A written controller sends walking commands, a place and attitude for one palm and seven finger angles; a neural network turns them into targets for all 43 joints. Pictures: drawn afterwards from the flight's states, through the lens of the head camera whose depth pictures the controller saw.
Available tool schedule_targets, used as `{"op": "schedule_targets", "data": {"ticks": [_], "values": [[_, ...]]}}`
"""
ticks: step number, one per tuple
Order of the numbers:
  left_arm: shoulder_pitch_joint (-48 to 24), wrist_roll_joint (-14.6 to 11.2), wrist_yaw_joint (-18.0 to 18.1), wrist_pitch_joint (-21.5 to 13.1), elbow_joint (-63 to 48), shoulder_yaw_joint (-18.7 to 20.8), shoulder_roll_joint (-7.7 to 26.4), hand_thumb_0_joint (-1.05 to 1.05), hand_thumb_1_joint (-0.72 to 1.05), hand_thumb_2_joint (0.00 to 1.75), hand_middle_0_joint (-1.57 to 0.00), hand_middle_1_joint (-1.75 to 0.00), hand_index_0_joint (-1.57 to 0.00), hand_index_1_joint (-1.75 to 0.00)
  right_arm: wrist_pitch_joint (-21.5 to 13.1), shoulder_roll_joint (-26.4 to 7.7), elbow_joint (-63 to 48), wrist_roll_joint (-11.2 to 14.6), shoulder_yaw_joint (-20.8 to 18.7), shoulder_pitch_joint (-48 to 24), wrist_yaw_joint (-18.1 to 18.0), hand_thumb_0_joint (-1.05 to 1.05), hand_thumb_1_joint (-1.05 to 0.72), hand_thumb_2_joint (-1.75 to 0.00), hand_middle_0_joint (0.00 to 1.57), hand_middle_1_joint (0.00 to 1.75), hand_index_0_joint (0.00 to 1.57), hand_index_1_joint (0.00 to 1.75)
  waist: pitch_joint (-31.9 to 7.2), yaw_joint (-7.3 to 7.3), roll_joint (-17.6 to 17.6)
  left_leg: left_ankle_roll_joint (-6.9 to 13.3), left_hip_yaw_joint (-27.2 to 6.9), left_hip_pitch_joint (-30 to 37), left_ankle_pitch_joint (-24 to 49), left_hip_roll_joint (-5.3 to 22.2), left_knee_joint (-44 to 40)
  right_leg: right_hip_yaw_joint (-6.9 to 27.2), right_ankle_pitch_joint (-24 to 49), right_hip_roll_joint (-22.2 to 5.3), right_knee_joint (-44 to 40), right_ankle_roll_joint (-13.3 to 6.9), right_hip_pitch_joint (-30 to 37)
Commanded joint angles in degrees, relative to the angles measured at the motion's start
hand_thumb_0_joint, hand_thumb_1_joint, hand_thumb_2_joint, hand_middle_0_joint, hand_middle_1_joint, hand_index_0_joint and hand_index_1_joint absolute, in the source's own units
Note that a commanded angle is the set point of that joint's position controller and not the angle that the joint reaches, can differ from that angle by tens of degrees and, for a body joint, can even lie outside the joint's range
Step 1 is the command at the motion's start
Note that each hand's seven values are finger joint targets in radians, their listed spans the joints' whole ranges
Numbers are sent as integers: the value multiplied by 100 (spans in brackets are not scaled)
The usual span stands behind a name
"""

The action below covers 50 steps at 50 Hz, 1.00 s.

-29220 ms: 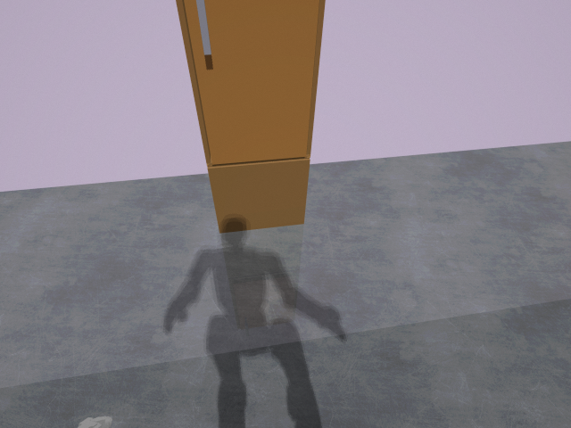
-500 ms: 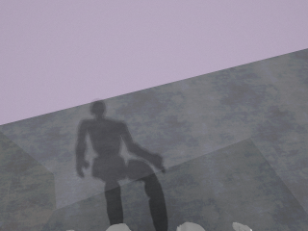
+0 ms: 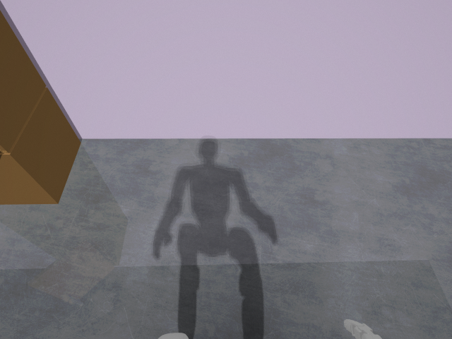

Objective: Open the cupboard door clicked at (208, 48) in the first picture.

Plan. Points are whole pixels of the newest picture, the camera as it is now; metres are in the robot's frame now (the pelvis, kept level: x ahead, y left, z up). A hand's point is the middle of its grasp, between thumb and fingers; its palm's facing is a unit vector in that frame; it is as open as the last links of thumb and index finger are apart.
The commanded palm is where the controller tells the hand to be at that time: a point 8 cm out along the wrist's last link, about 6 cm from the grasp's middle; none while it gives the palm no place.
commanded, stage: turn to face it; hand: left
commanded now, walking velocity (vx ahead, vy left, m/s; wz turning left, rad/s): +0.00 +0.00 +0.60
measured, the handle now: out of the picture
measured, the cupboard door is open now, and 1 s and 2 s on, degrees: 47 47 47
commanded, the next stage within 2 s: take the last steps up to it in 1.36 s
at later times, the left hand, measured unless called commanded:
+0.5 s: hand out of the picture +0.01 +0.17 -0.15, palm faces +0.32 -0.92 -0.23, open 7.4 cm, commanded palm none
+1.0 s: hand out of the picture -0.02 +0.16 -0.14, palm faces +0.58 -0.77 -0.27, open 7.4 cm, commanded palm none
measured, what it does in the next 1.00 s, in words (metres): steps on the spot, turning left: right foot, then left foot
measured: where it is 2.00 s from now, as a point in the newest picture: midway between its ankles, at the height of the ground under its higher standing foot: outside the picture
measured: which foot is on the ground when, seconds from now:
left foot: down 0.00-0.24, up 0.26-0.54, down 0.56-0.82, up 0.84-1.00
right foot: up 0.00-0.22, down 0.24-0.54, up 0.56-0.80, down 0.82-1.00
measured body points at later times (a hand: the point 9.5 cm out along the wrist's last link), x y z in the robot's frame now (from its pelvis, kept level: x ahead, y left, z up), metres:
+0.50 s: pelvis +0.01 -0.03 +0.02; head +0.06 -0.02 +0.46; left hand -0.01 +0.22 -0.13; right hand +0.18 -0.25 -0.13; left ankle -0.03 +0.09 -0.69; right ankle +0.02 -0.15 -0.72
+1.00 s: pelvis +0.03 -0.05 +0.02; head +0.08 -0.03 +0.46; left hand -0.05 +0.20 -0.12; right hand +0.25 -0.21 -0.13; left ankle -0.05 +0.05 -0.66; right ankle +0.08 -0.16 -0.72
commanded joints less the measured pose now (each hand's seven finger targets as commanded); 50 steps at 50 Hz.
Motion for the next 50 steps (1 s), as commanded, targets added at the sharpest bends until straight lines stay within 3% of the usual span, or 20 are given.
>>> {"op": "schedule_targets", "data": {"ticks": [1,4,9,10,11,12,14,17,21,25,26,27,28,32,36,39,41,42,45,50], "values": [[-738,7,88,-77,-731,185,575,0,90,90,-20,-30,-20,-30,-128,-1403,-137,-80,-345,943,-227,0,-90,-90,20,30,20,30,-1057,-470,1692,1196,-2418,1460,2782,1867,-1213,1052,-405,192,2040,166,-1728],[-417,-2,14,-9,-518,201,574,0,90,90,-20,-30,-20,-30,-120,-1147,-318,-87,-254,222,-235,0,-90,-90,20,30,20,30,-793,-104,1404,798,-1730,656,1689,1279,-1326,992,104,355,1267,122,-969],[189,-10,8,-90,-375,219,575,0,90,90,-20,-30,-20,-30,-29,-1170,-383,-67,-308,-117,-188,0,-90,-90,20,30,20,30,-792,153,1046,526,-1825,-250,625,904,-1046,659,898,810,-1117,21,657],[431,11,36,-136,-335,268,711,0,90,90,-20,-30,-20,-30,-11,-1027,-449,-32,-303,-201,-175,0,-90,-90,20,30,20,30,-789,295,580,291,-1621,-665,116,572,-611,835,1150,581,-2100,-37,1208],[532,101,101,-183,-363,375,1203,0,90,90,-20,-30,-20,-30,10,-650,-571,19,-255,-166,-131,0,-90,-90,20,30,20,30,-687,349,-734,-114,-940,-1717,-1005,-150,541,2400,498,-728,-3020,-507,1671],[404,118,121,-165,-462,394,1561,0,90,90,-20,-30,-20,-30,-6,-538,-689,5,-226,-296,-75,0,-90,-90,20,30,20,30,-611,449,-1630,-276,-476,-1676,-1975,-417,2170,3299,579,-1879,-3531,-1123,1084],[-57,64,189,-196,-568,310,1127,0,90,90,-20,-30,-20,-30,69,-613,-505,-22,-299,-191,-55,0,-90,-90,20,30,20,30,-471,114,-1228,-250,-749,-1646,-1510,-8,3576,2643,1436,-1540,-3189,-1146,629],[-277,80,166,-236,-589,205,891,0,90,90,-20,-30,-20,-30,100,-339,-362,2,-168,-149,27,0,-90,-90,20,30,20,30,-448,-10,-956,-417,-291,-1249,-1218,90,2853,1126,3380,-992,-2656,-944,825],[162,93,154,-246,-379,296,1152,0,90,90,-20,-30,-20,-30,35,-157,-396,41,-70,-353,57,0,-90,-90,20,30,20,30,-695,254,-807,-396,153,-753,-1219,-22,1209,807,4273,-1146,-2238,-932,1477],[132,16,90,-211,-304,341,1183,0,90,90,-20,-30,-20,-30,-54,-401,-301,14,-99,166,25,0,-90,-90,20,30,20,30,-923,-28,-609,-237,247,553,124,-107,-736,306,4016,-996,-1249,-452,1060],[96,-23,61,-187,-410,329,1008,0,90,90,-20,-30,-20,-30,-108,-837,-238,-22,-212,520,-6,0,-90,-90,20,30,20,30,-1208,-229,327,97,-645,1555,1351,617,-1081,45,3065,-696,-320,-115,125],[-112,-51,26,-170,-678,196,606,0,90,90,-20,-30,-20,-30,-126,-1487,-165,-63,-381,1032,-62,0,-90,-90,20,30,20,30,-1326,-512,1936,1029,-2682,2331,3699,2168,-1189,17,-591,110,1017,281,-1428],[-516,15,71,-105,-872,162,655,0,90,90,-20,-30,-20,-30,-79,-1688,-31,-65,-403,1377,-110,0,-90,-90,20,30,20,30,-1267,-665,1495,1455,-2757,1951,3236,2473,-1200,675,-1085,195,1771,165,-1553],[-586,-7,36,-21,-578,198,591,0,90,90,-20,-30,-20,-30,-131,-1119,-224,-90,-247,383,-243,0,-90,-90,20,30,20,30,-661,-174,1535,867,-1875,778,2301,1366,-1301,1042,41,283,1564,136,-1237],[-348,-39,13,-45,-485,175,490,0,90,90,-20,-30,-20,-30,-100,-1163,-252,-103,-279,239,-237,0,-90,-90,20,30,20,30,-984,-83,1218,756,-1828,610,2085,1133,-1117,812,115,651,-39,65,-195],[238,-16,40,-129,-358,236,679,0,90,90,-20,-30,-20,-30,-40,-1063,-359,-29,-294,-79,-193,0,-90,-90,20,30,20,30,-883,232,812,380,-1744,-349,997,712,-701,741,1319,716,-1814,-2,1131],[386,111,130,-193,-404,393,1538,0,90,90,-20,-30,-20,-30,-20,-493,-601,23,-206,-159,-107,0,-90,-90,20,30,20,30,-669,397,-1608,-314,-437,-1670,-1818,-513,1727,3186,1233,-1731,-3346,-997,1497],[274,75,161,-220,-465,338,1392,0,90,90,-20,-30,-20,-30,22,-700,-533,-25,-255,-157,-77,0,-90,-90,20,30,20,30,-583,342,-1311,-240,-745,-1543,-1900,-176,2951,3113,1142,-1915,-3341,-1288,860],[-392,62,179,-213,-588,201,893,0,90,90,-20,-30,-20,-30,87,-444,-315,-15,-190,-61,-3,0,-90,-90,20,30,20,30,-411,-42,-1056,-372,-491,-1418,-1280,100,3329,1452,2952,-1076,-2774,-1022,781],[175,95,155,-256,-316,274,1138,0,90,90,-20,-30,-20,-30,27,-138,-337,42,-46,-328,43,0,-90,-90,20,30,20,30,-648,255,-917,-383,136,-741,-1211,-47,1230,821,4545,-1077,-2223,-923,1478]]}}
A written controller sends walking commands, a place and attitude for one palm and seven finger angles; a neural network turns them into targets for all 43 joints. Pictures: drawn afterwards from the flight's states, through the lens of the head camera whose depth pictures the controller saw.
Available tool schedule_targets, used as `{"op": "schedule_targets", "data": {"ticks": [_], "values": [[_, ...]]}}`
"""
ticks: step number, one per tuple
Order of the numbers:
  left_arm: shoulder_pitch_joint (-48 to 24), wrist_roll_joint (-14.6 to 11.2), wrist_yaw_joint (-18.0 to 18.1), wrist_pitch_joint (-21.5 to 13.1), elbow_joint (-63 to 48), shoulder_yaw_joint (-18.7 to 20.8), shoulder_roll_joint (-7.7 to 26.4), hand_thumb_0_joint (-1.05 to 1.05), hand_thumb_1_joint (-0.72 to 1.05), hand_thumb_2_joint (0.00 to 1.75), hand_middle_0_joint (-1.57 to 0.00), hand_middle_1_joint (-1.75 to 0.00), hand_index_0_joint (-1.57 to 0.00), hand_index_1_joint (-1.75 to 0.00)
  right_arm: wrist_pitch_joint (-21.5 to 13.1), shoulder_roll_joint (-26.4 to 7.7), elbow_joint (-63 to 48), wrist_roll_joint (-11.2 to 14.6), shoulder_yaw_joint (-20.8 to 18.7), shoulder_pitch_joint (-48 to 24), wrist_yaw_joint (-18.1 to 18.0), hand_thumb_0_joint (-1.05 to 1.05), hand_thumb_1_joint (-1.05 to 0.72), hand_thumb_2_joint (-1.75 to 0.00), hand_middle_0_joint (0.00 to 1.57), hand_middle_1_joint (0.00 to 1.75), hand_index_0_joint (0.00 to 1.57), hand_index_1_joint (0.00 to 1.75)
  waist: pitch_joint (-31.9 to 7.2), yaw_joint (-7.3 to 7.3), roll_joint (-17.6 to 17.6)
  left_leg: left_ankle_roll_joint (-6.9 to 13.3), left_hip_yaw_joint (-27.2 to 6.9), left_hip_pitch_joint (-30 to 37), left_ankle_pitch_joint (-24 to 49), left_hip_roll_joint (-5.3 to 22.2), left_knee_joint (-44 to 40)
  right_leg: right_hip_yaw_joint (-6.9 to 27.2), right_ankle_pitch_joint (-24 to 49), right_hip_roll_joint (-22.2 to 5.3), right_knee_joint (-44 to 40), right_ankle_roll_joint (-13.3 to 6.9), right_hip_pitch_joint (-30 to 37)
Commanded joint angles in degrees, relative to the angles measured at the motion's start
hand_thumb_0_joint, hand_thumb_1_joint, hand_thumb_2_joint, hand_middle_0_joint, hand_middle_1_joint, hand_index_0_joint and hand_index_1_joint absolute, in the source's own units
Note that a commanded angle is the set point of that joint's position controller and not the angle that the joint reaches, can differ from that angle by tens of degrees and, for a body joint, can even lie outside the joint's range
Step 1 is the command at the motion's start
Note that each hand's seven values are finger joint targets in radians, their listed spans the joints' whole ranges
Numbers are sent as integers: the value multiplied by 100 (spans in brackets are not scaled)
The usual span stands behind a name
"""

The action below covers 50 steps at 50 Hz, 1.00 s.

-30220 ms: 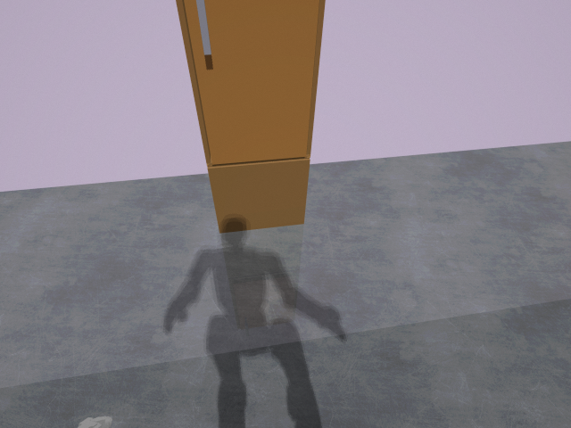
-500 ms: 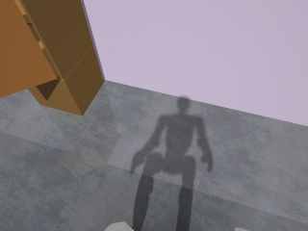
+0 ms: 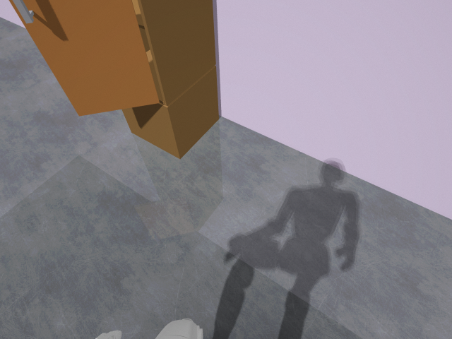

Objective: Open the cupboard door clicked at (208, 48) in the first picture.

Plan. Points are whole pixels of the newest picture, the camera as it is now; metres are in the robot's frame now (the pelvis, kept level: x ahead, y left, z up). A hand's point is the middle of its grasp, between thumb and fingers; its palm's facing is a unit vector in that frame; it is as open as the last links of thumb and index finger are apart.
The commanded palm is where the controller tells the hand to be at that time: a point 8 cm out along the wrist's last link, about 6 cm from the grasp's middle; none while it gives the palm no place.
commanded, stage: turn to face it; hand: left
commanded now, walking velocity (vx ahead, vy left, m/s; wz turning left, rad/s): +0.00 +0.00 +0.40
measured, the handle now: out of the picture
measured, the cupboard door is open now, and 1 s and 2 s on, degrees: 47 47 47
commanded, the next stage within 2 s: take the last steps up to it in 0.36 s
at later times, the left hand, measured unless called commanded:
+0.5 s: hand out of the picture +0.04 +0.20 -0.16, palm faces +0.23 -0.94 -0.26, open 7.4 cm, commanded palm none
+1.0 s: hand out of the picture +0.05 +0.27 -0.16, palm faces +0.35 -0.91 -0.22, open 7.4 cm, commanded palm none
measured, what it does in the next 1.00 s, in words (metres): walks ahead, turning left: left foot, then right foot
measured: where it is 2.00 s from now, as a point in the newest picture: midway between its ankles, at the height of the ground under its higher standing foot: (177, 284)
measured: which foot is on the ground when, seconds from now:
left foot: up 0.00-0.12, down 0.14-0.42, up 0.44-0.76, down 0.78-1.00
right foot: down 0.00-0.12, up 0.14-0.40, down 0.42-0.78, up 0.80-1.00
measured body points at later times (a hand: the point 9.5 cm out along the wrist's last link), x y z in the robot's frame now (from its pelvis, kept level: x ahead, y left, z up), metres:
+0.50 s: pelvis +0.02 -0.01 -0.01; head +0.05 -0.02 +0.44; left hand +0.03 +0.25 -0.14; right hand +0.14 -0.23 -0.17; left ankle -0.02 +0.12 -0.70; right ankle +0.03 -0.12 -0.74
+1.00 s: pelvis +0.08 +0.07 +0.00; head +0.10 +0.07 +0.45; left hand +0.03 +0.32 -0.15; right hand +0.17 -0.14 -0.15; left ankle +0.03 +0.16 -0.74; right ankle +0.14 -0.04 -0.69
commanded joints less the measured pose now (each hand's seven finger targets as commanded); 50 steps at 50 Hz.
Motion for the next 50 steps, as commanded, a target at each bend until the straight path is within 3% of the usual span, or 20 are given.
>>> {"op": "schedule_targets", "data": {"ticks": [1,4,5,6,7,11,14,18,19,21,24,27,32,35,37,38,39,40,44,50], "values": [[435,37,65,-121,-140,332,1280,0,90,90,-20,-30,-20,-30,-238,-111,-611,22,59,-481,50,0,-90,-90,20,30,20,30,-683,320,-1080,44,314,169,115,-3,-1369,615,3557,-1331,-577,-641,885],[354,-22,17,-104,-58,340,1259,0,90,90,-20,-30,-20,-30,-311,-287,-475,-5,51,-11,21,0,-90,-90,20,30,20,30,-881,48,-860,171,325,1308,1318,-53,-2916,271,3071,-1110,155,-219,454],[322,-77,-4,-78,-157,324,1087,0,90,90,-20,-30,-20,-30,-372,-684,-424,-43,-42,302,-14,0,-90,-90,20,30,20,30,-1121,-142,-10,440,-322,2236,2513,559,-3329,-15,2288,-866,965,90,-320],[264,-112,-34,-49,-362,209,697,0,90,90,-20,-30,-20,-30,-404,-1295,-372,-91,-184,738,-68,0,-90,-90,20,30,20,30,-1290,-342,1663,1294,-2282,2977,4733,2057,-3417,-143,-1077,-92,2220,488,-1719],[-40,-58,4,16,-504,146,670,0,90,90,-20,-30,-20,-30,-348,-1509,-261,-82,-204,1005,-122,0,-90,-90,20,30,20,30,-1291,-474,1459,1780,-2358,2567,4657,2466,-3485,463,-2065,23,2977,383,-1721],[-162,-64,-43,115,-146,174,578,0,90,90,-20,-30,-20,-30,-416,-920,-374,-116,-25,227,-283,0,-90,-90,20,30,20,30,-685,-72,1222,1375,-1563,1629,3960,1581,-3582,816,-1084,80,2985,328,-1633],[-46,-88,-67,76,-28,122,465,0,90,90,-20,-30,-20,-30,-432,-927,-291,-114,-23,249,-302,0,-90,-90,20,30,20,30,-1058,-68,895,1286,-1283,1930,4503,1399,-3330,603,-1090,316,1820,295,-999],[536,-82,-47,23,217,142,496,0,90,90,-20,-30,-20,-30,-366,-821,-255,-56,-8,-56,-258,0,-90,-90,20,30,20,30,-930,228,884,964,-1206,1138,3128,1072,-3173,421,206,514,66,225,213],[678,-52,-22,-40,254,174,676,0,90,90,-20,-30,-20,-30,-361,-683,-265,-13,7,-81,-226,0,-90,-90,20,30,20,30,-882,297,391,686,-1002,761,2336,772,-2855,707,711,265,-678,151,664],[617,29,20,-93,208,276,1404,0,90,90,-20,-30,-20,-30,-304,-291,-421,21,67,-79,-142,0,-90,-90,20,30,20,30,-585,302,-1470,175,-187,36,-452,-241,-1062,2536,1053,-1722,-1661,-828,419],[312,5,77,-133,174,235,1032,0,90,90,-20,-30,-20,-30,-224,-310,-220,-6,16,-133,-131,0,-90,-90,20,30,20,30,-312,219,-1163,180,-448,-327,-299,46,510,2028,2051,-1430,-1414,-1046,297],[593,17,29,-221,264,252,991,0,90,90,-20,-30,-20,-30,-287,-126,-169,-12,81,-284,-38,0,-90,-90,20,30,20,30,-386,359,-985,83,-133,-439,-39,84,-125,1423,2258,-1234,-1352,-795,901],[928,44,-28,-305,538,351,1171,0,90,90,-20,-30,-20,-30,-370,-56,-283,-20,100,-598,95,0,-90,-90,20,30,20,30,-247,543,-885,111,100,-305,155,205,-1235,1422,749,-1555,-1668,-835,979],[740,42,-60,-299,613,383,1209,0,90,90,-20,-30,-20,-30,-442,-24,-245,-23,122,-254,106,0,-90,-90,20,30,20,30,-336,315,-865,172,329,645,501,99,-2387,1083,466,-1454,-1374,-634,498],[458,-8,-120,-248,545,376,1098,0,90,90,-20,-30,-20,-30,-510,-309,20,-39,75,604,30,0,-90,-90,20,30,20,30,-534,-112,-82,273,477,2297,989,-21,-3344,456,-66,-965,-498,-241,-564],[390,-44,-179,-206,414,331,736,0,90,90,-20,-30,-20,-30,-553,-850,171,-108,-68,1270,-50,0,-90,-90,20,30,20,30,-799,-429,1343,785,-1136,3150,472,1112,-3791,-169,-578,-256,1099,94,-1612],[-83,-33,-193,-209,90,207,482,0,90,90,-20,-30,-20,-30,-535,-1228,269,-123,-148,1930,-138,0,-90,-90,20,30,20,30,-794,-650,1962,1405,-2464,3295,302,2049,-4350,-146,-1694,210,2634,194,-2538],[-452,-5,-187,-226,-23,187,411,0,90,90,-20,-30,-20,-30,-538,-1228,336,-137,-126,1975,-182,0,-90,-90,20,30,20,30,-607,-681,1312,1762,-2800,2890,20,2257,-4481,408,-1669,110,3425,35,-2902],[-31,20,-259,-138,373,175,366,0,90,90,-20,-30,-20,-30,-696,-580,128,-115,93,956,-249,0,-90,-90,20,30,20,30,-174,10,888,1391,-1590,1644,396,1532,-4683,645,-374,-187,3344,-11,-2341],[-157,7,-254,-160,339,70,208,0,90,90,-20,-30,-20,-30,-734,-541,437,-116,115,1170,-196,0,-90,-90,20,30,20,30,-196,69,528,1441,-899,1513,1076,1308,-4613,253,-127,118,1226,22,-1195]]}}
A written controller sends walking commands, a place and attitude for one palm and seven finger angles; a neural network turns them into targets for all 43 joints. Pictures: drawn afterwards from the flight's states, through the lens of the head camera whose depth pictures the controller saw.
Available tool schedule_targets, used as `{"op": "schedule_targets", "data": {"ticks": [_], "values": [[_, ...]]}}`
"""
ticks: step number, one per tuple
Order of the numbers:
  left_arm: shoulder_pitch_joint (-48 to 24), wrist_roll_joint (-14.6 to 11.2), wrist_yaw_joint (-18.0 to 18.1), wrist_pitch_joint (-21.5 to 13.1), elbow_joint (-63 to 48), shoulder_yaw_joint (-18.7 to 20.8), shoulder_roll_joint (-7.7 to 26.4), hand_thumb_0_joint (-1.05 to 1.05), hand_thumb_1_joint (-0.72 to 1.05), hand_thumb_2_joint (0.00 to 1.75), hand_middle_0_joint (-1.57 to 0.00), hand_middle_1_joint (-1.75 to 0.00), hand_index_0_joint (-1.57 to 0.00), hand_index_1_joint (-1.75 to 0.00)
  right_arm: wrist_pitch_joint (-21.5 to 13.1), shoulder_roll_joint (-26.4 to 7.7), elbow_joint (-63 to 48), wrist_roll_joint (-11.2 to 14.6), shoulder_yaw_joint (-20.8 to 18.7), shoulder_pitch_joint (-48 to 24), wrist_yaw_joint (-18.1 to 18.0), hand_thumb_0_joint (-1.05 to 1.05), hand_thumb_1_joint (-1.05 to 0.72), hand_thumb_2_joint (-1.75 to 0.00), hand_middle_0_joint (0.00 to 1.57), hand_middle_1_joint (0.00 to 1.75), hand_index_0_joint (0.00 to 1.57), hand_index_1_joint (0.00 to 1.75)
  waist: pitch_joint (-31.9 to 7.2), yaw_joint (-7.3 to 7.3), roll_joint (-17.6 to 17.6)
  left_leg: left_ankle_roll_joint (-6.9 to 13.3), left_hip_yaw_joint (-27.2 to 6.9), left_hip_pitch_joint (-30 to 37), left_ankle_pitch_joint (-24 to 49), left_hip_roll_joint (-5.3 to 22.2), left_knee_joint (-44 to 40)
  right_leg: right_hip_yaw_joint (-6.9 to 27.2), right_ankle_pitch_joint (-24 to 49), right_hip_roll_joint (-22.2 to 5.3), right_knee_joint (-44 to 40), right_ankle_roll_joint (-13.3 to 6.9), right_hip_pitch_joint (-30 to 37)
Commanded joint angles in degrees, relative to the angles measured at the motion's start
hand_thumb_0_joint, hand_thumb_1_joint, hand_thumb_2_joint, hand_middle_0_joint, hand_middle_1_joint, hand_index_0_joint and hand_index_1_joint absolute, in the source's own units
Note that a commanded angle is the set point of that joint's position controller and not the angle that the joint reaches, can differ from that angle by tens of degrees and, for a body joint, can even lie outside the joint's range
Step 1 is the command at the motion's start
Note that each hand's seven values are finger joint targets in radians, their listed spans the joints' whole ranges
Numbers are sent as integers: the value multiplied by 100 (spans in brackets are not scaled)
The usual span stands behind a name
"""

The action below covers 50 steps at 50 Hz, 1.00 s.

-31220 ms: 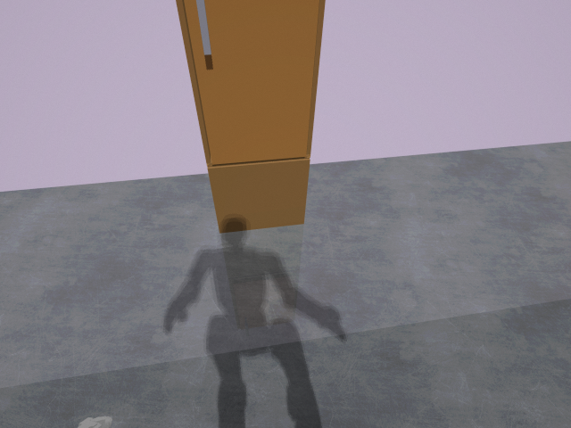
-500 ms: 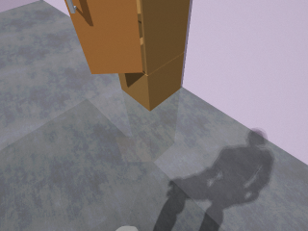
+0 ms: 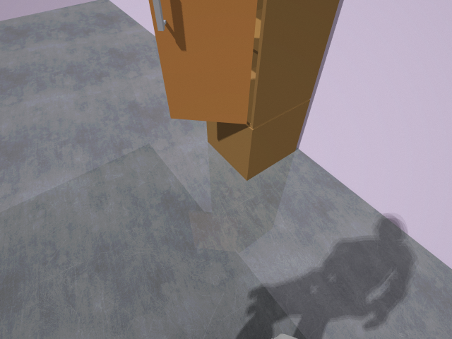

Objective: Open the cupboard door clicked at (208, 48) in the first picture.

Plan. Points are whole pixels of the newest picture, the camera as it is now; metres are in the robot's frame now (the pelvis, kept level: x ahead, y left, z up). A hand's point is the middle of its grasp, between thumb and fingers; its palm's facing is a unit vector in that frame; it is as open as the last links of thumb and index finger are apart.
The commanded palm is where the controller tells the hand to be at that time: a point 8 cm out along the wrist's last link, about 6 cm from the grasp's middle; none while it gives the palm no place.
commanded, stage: take the last steps up to it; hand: left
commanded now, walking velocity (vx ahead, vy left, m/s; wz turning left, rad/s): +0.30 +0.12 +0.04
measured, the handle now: (158, 0) +1.01 +0.30 +0.15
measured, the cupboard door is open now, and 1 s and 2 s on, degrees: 47 47 47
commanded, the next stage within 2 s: come to a stop and stand still in 0.96 s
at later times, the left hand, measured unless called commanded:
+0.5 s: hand out of the picture +0.11 +0.20 -0.17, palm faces +0.17 -0.97 -0.17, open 7.3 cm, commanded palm none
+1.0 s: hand (146, 196) +0.48 +0.26 -0.16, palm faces +0.02 -0.98 -0.21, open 7.3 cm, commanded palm none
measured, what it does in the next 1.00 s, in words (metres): walks ahead: right foot, then left foot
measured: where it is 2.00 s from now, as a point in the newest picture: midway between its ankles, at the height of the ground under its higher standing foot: (216, 287)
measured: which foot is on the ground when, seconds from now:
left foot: down 0.00-0.12, up 0.14-0.52, down 0.54-0.94, up 0.96-1.00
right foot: up 0.00-0.10, down 0.12-0.54, up 0.56-0.92, down 0.94-1.00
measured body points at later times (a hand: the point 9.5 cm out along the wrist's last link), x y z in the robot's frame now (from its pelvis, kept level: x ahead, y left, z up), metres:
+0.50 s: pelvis +0.18 +0.04 +0.00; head +0.20 +0.04 +0.45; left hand +0.11 +0.25 -0.15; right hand +0.27 -0.20 -0.15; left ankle +0.27 +0.18 -0.72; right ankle +0.10 -0.11 -0.74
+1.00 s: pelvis +0.36 +0.08 -0.01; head +0.38 +0.06 +0.44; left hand +0.48 +0.31 -0.14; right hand +0.31 -0.15 -0.18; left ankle +0.29 +0.18 -0.72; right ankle +0.40 -0.02 -0.74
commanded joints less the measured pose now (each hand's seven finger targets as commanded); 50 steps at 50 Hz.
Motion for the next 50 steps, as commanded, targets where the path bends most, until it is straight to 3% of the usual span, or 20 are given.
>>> {"op": "schedule_targets", "data": {"ticks": [1,4,5,6,7,9,13,22,25,26,27,28,31,36,42,45,46,47,48,50], "values": [[-324,17,-8,-185,-478,-36,153,0,90,90,-20,-30,-20,-30,-79,-975,-67,-15,-213,346,-7,0,-90,-90,20,30,20,30,181,-112,558,840,-1130,-322,-283,1442,-1222,-110,242,161,-1153,2,527],[303,25,24,-229,-290,62,352,0,90,90,-20,-30,-20,-30,-44,-843,-8,25,-198,217,13,0,-90,-90,20,30,20,30,189,243,250,502,-815,-1072,-830,1052,-464,-90,664,279,-2101,-42,1967],[848,49,54,-275,-144,144,592,0,90,90,-20,-30,-20,-30,-52,-697,-43,58,-169,145,19,0,-90,-90,20,30,20,30,86,497,-284,256,-383,-1726,-961,576,566,566,50,-153,-2719,-208,2885],[1431,70,96,-332,3,253,1145,0,90,90,-20,-30,-20,-30,-60,-428,-166,93,-141,276,65,0,-90,-90,20,30,20,30,-45,662,-1679,-69,150,-2801,-1511,-90,2213,2633,-821,-1600,-3704,-815,3690],[1586,-11,164,-321,-28,287,1319,0,90,90,-20,-30,-20,-30,-19,-668,-270,41,-185,162,70,0,-90,-90,20,30,20,30,-140,646,-1781,-115,-293,-2970,-2023,142,3655,3745,-1813,-2295,-4499,-1248,3234],[832,-18,262,-335,-186,161,749,0,90,90,-20,-30,-20,-30,30,-621,-267,17,-262,-313,110,0,-90,-90,20,30,20,30,579,282,-883,-182,-774,-3132,-931,652,4278,3009,-1744,-2012,-4594,-1145,2020],[582,-14,215,-545,-138,72,318,0,90,90,-20,-30,-20,-30,123,-194,-28,-2,-201,82,203,0,-90,-90,20,30,20,30,80,-64,-639,-445,-352,-2337,162,814,3284,857,831,-1225,-4452,-727,1763],[931,18,176,-515,375,83,688,0,90,90,-20,-30,-20,-30,2,-204,-481,42,-159,-894,334,0,-90,-90,20,30,20,30,221,170,-942,-405,173,-1708,248,507,1107,341,1764,-1197,-3943,-631,2172],[703,2,168,-434,348,101,657,0,90,90,-20,-30,-20,-30,-68,-528,-250,13,-225,-74,258,0,-90,-90,20,30,20,30,104,-353,-393,-277,399,80,314,297,335,-17,1422,-833,-2956,-420,1262],[761,0,141,-408,260,61,417,0,90,90,-20,-30,-20,-30,-111,-1016,-19,-37,-352,741,171,0,-90,-90,20,30,20,30,-340,-680,781,-35,-348,1188,-62,905,89,-366,954,-395,-1523,-238,576],[840,-48,107,-392,69,-2,89,0,90,90,-20,-30,-20,-30,-122,-1618,134,-90,-500,1487,56,0,-90,-90,20,30,20,30,-856,-865,2119,503,-2287,1956,-399,2219,-551,-602,-1189,359,320,-25,-522],[454,-21,125,-408,-143,-35,78,0,90,90,-20,-30,-20,-30,-73,-1661,153,-61,-479,1614,-17,0,-90,-90,20,30,20,30,-795,-922,1576,879,-2740,1747,-536,2579,-881,56,-1341,365,1483,-188,-1017],[126,-1,94,-338,-100,-24,58,0,90,90,-20,-30,-20,-30,-159,-930,-174,-18,-279,411,-68,0,-90,-90,20,30,20,30,-96,-419,1148,793,-1930,156,-660,2314,-1244,488,-187,-187,2159,-199,-1135],[287,22,26,-192,-83,-48,-192,0,90,90,-20,-30,-20,-30,-257,-683,-122,-36,-242,218,-77,0,-90,-90,20,30,20,30,-104,-88,577,716,-739,-248,340,1843,-1430,230,317,-152,289,-106,-245],[-272,30,11,-191,-362,-43,-22,0,90,90,-20,-30,-20,-30,-162,-812,19,-45,-222,282,-21,0,-90,-90,20,30,20,30,130,-91,554,709,-598,-297,17,1717,-1304,-18,573,161,-1325,-119,565],[181,35,47,-261,-217,14,223,0,90,90,-20,-30,-20,-30,-137,-711,101,0,-165,217,-16,0,-90,-90,20,30,20,30,34,193,77,318,-202,-638,191,1252,-279,-10,978,309,-2414,-201,1879],[627,47,83,-312,-97,80,536,0,90,90,-20,-30,-20,-30,-150,-558,75,43,-132,219,1,0,-90,-90,20,30,20,30,-128,376,-402,56,213,-1335,-77,791,698,761,887,-236,-2817,-433,2808],[1134,29,117,-347,49,188,1067,0,90,90,-20,-30,-20,-30,-142,-409,-26,60,-108,369,41,0,-90,-90,20,30,20,30,-293,465,-1479,-243,622,-2477,-1099,164,2004,2425,903,-1452,-3434,-1055,3706],[1329,-38,162,-329,30,211,1276,0,90,90,-20,-30,-20,-30,-88,-597,-120,66,-145,180,42,0,-90,-90,20,30,20,30,-342,575,-1385,-282,143,-2619,-2287,277,3225,3182,301,-2098,-4009,-1544,3307],[704,-47,250,-345,-112,109,787,0,90,90,-20,-30,-20,-30,-36,-558,-137,54,-182,-219,27,0,-90,-90,20,30,20,30,113,301,-1030,-310,-486,-2862,-1434,652,3780,2546,804,-1721,-4063,-1403,2608]]}}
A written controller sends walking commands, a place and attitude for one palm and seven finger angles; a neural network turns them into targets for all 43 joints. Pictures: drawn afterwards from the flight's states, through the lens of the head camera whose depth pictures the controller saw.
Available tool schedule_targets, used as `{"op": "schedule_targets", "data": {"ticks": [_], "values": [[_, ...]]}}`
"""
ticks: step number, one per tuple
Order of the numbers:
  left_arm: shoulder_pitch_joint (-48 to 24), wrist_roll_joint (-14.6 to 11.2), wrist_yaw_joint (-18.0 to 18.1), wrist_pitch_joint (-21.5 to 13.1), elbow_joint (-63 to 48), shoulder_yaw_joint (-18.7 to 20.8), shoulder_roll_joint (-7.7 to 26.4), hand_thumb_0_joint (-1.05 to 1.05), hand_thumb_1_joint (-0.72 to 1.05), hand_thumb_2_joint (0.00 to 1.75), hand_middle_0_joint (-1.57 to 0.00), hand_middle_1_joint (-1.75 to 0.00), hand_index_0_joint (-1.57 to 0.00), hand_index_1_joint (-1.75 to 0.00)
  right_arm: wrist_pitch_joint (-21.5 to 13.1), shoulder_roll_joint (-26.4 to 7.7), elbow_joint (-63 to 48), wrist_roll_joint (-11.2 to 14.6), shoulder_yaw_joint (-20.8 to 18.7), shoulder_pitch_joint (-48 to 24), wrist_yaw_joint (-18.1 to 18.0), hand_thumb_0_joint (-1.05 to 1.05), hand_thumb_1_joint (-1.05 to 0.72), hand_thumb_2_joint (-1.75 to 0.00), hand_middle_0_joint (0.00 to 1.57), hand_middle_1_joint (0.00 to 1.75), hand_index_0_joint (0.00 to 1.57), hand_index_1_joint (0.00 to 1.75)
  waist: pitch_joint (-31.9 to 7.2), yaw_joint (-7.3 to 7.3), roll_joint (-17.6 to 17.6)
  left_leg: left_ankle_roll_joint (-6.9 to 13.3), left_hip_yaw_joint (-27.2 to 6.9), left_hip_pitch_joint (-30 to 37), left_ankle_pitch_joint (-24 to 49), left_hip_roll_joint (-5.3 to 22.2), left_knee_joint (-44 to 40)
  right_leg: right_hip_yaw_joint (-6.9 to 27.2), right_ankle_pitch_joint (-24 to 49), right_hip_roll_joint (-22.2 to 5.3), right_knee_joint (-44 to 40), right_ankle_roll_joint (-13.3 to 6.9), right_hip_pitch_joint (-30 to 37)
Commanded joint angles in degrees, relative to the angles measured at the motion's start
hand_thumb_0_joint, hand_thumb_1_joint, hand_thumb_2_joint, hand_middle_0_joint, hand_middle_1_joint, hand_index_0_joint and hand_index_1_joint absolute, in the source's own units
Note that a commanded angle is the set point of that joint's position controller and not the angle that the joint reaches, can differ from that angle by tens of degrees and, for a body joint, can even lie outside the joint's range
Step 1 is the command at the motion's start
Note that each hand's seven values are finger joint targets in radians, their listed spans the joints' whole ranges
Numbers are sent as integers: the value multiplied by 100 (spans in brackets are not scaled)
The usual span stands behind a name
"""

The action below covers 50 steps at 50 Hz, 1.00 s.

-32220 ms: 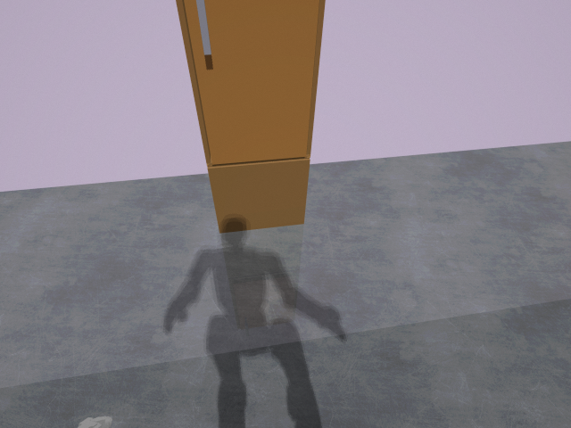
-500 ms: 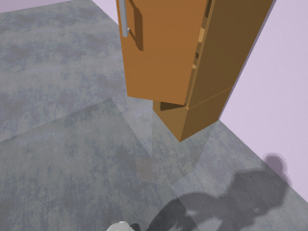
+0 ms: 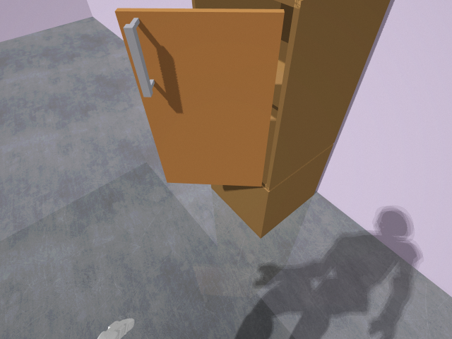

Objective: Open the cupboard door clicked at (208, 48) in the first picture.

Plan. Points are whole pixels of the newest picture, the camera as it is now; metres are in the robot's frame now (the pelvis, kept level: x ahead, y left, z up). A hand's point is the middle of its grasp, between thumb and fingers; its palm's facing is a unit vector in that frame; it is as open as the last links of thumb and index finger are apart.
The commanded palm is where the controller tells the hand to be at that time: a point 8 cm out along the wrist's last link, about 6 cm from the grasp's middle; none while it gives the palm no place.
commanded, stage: come to a stop and stand still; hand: left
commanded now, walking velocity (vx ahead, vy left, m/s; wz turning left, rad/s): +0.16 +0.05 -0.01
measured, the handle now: (142, 59) +0.65 +0.22 +0.16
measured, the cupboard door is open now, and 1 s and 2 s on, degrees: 47 47 47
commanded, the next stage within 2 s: look again from close up in 1.70 s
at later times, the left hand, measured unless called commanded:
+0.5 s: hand out of the picture +0.13 +0.23 -0.17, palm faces +0.04 -0.97 -0.24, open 7.3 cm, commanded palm none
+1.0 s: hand out of the picture +0.11 +0.18 -0.17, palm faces +0.02 -0.99 -0.17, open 7.4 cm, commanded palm none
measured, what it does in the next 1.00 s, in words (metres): steps on the spot: left foot, then right foot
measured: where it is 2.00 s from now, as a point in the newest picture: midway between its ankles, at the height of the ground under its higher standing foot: outside the picture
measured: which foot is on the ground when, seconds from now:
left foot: up 0.00-0.20, down 0.22-1.00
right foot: down 0.00-0.24, up 0.26-0.56, down 0.58-1.00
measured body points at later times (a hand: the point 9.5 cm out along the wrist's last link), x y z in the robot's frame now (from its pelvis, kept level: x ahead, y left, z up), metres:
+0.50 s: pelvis +0.08 +0.03 +0.01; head +0.13 +0.03 +0.45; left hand +0.13 +0.28 -0.15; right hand +0.17 -0.21 -0.14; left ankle +0.13 +0.15 -0.73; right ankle +0.03 -0.09 -0.69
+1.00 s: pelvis +0.05 +0.00 +0.00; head +0.04 +0.02 +0.45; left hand +0.11 +0.23 -0.15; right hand +0.11 -0.23 -0.13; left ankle +0.09 +0.09 -0.73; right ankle +0.05 -0.11 -0.73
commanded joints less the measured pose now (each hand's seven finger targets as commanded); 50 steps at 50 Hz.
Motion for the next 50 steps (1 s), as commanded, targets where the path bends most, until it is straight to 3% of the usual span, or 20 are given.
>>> {"op": "schedule_targets", "data": {"ticks": [1,4,8,11,14,16,19,22,26,27,28,29,30,31,34,37,40,43,46,50], "values": [[1104,-37,182,-3,104,163,814,0,90,90,-20,-30,-20,-30,-131,-411,-637,0,-102,-581,13,0,-90,-90,20,30,20,30,-9,399,-910,-145,-713,-2255,277,471,1569,2083,707,-1857,-2192,-969,1455],[795,-18,158,-95,117,96,702,0,90,90,-20,-30,-20,-30,-68,-40,-479,41,-25,-261,48,0,-90,-90,20,30,20,30,-237,119,-780,-285,-360,-1268,727,361,355,867,2387,-1380,-2017,-707,957],[638,-66,229,33,273,47,748,0,90,90,-20,-30,-20,-30,-13,25,-320,42,58,-13,-32,0,-90,-90,20,30,20,30,-495,5,-625,-362,-168,-77,2140,8,-1521,441,3088,-895,-1106,-341,837],[998,-87,318,238,256,-20,533,0,90,90,-20,-30,-20,-30,-19,-809,-438,37,-104,0,-130,0,-90,-90,20,30,20,30,-657,90,461,258,-1204,368,5196,1231,-1814,206,466,-273,-443,259,444],[1071,-93,276,457,212,-13,508,0,90,90,-20,-30,-20,-30,69,-1051,-529,14,-174,-243,-268,0,-90,-90,20,30,20,30,-328,61,1300,870,-1639,380,6627,1772,-2133,239,-1421,91,958,325,-49],[887,-91,268,519,132,59,596,0,90,90,-20,-30,-20,-30,113,-1163,-559,-25,-234,-93,-345,0,-90,-90,20,30,20,30,-724,-122,1341,1207,-1813,782,7230,2047,-1976,701,-2261,167,2257,299,-493],[829,-81,231,545,17,108,515,0,90,90,-20,-30,-20,-30,151,-1199,-774,-49,-316,-541,-377,0,-90,-90,20,30,20,30,-945,-40,690,1234,-1625,1035,6306,1956,-1812,812,-1983,240,2370,310,-804],[828,-75,197,606,-84,146,489,0,90,90,-20,-30,-20,-30,157,-1230,-873,-54,-338,-812,-356,0,-90,-90,20,30,20,30,-957,26,839,1092,-1457,572,5337,1912,-2031,813,-1662,237,1960,315,-413],[1311,-32,171,551,-50,132,503,0,90,90,-20,-30,-20,-30,195,-1196,-967,-23,-347,-1074,-256,0,-90,-90,20,30,20,30,-855,260,726,699,-1216,-292,3405,1502,-1949,419,-275,268,-146,219,870],[1418,5,187,514,-40,146,667,0,90,90,-20,-30,-20,-30,218,-1049,-1002,27,-329,-1100,-223,0,-90,-90,20,30,20,30,-729,314,158,443,-1064,-682,2332,1139,-1629,737,268,63,-1009,154,1146],[1185,84,218,464,-140,190,1085,0,90,90,-20,-30,-20,-30,258,-699,-1081,72,-291,-1014,-168,0,-90,-90,20,30,20,30,-425,185,-1198,3,-496,-1189,727,362,-972,2060,291,-950,-1757,-232,890],[1280,171,276,389,-514,-31,1481,0,90,90,-20,-30,-20,-30,95,-939,-1735,-68,-160,-1232,-143,0,-90,-90,20,30,20,30,-155,176,-1115,-96,-829,-782,837,161,-1049,1602,1705,-725,-1009,-151,748],[1067,147,278,460,-728,39,1244,0,90,90,-20,-30,-20,-30,117,-731,-1731,-68,-258,-1063,-115,0,-90,-90,20,30,20,30,-836,144,-1223,-117,-375,-641,804,-72,-503,1666,997,-788,-963,-162,347],[858,91,346,399,-896,76,1212,0,90,90,-20,-30,-20,-30,147,-606,-1787,-91,-208,-1163,-134,0,-90,-90,20,30,20,30,-872,188,-1815,-47,-501,-1210,572,-154,-26,1923,2188,-866,-905,-292,835],[982,99,418,314,-1042,78,1116,0,90,90,-20,-30,-20,-30,192,-391,-1871,-23,-179,-1085,-100,0,-90,-90,20,30,20,30,-518,130,-1022,41,-599,-1560,223,-91,694,1922,3500,-1068,-694,-657,1005],[930,87,428,329,-1169,67,1162,0,90,90,-20,-30,-20,-30,153,-353,-1865,10,-173,-859,-110,0,-90,-90,20,30,20,30,-314,56,-822,42,-433,-1026,767,-179,-318,1602,3434,-800,-541,-647,790],[952,-4,393,360,-1178,-4,952,0,90,90,-20,-30,-20,-30,62,-602,-1688,-10,-161,-460,-94,0,-90,-90,20,30,20,30,-247,1,-163,263,-847,79,2733,286,-1339,1241,1557,-297,-456,-179,15],[1139,-14,337,414,-1025,-79,801,0,90,90,-20,-30,-20,-30,55,-883,-1648,-54,-154,-699,-107,0,-90,-90,20,30,20,30,-26,183,1081,628,-1657,-473,2350,902,-2101,672,-272,233,-263,99,159],[1303,-4,280,363,-808,-104,739,0,90,90,-20,-30,-20,-30,64,-793,-1657,-55,-113,-797,-101,0,-90,-90,20,30,20,30,-85,240,580,467,-1449,-881,959,657,-2217,811,-180,147,-686,62,608],[1172,-2,274,276,-708,-110,764,0,90,90,-20,-30,-20,-30,55,-624,-1484,-49,-76,-522,-75,0,-90,-90,20,30,20,30,-152,68,-53,283,-1134,-573,868,320,-1960,1305,-588,-136,-1272,-68,275]]}}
